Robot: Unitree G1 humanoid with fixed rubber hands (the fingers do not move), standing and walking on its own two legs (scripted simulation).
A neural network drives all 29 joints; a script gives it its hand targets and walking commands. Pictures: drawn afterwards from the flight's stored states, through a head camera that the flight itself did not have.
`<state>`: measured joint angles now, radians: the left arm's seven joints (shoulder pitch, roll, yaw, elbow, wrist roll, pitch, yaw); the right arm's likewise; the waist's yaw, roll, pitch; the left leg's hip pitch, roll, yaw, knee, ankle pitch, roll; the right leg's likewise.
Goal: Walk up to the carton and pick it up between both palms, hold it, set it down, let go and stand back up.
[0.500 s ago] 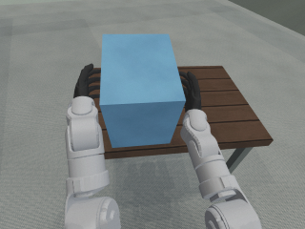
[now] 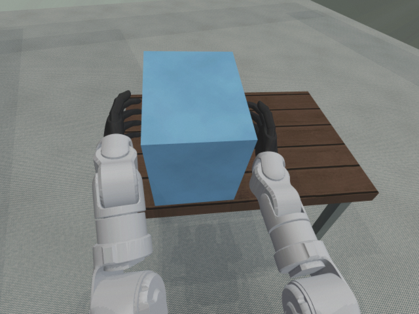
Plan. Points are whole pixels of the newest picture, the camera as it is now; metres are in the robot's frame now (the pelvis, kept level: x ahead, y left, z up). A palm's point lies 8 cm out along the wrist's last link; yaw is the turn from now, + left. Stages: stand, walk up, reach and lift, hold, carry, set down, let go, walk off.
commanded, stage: hold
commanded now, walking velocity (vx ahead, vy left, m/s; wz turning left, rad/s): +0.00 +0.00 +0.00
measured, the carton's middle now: (192, 131) +0.43 +0.01 +0.13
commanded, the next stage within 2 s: none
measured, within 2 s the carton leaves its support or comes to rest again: neither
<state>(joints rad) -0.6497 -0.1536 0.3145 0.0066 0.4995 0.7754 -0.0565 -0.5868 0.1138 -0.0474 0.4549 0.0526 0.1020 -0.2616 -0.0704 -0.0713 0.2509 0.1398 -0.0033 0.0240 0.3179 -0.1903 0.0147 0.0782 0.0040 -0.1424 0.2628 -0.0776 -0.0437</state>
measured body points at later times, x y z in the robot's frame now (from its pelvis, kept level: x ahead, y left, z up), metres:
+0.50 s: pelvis +0.00 -0.01 +0.00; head -0.01 +0.02 +0.45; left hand +0.38 +0.14 +0.19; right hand +0.37 -0.13 +0.16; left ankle +0.01 +0.11 -0.75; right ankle +0.07 -0.09 -0.75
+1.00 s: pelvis +0.00 +0.00 +0.00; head -0.01 +0.02 +0.45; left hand +0.38 +0.14 +0.18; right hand +0.37 -0.12 +0.16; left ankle +0.01 +0.11 -0.75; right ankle +0.07 -0.09 -0.75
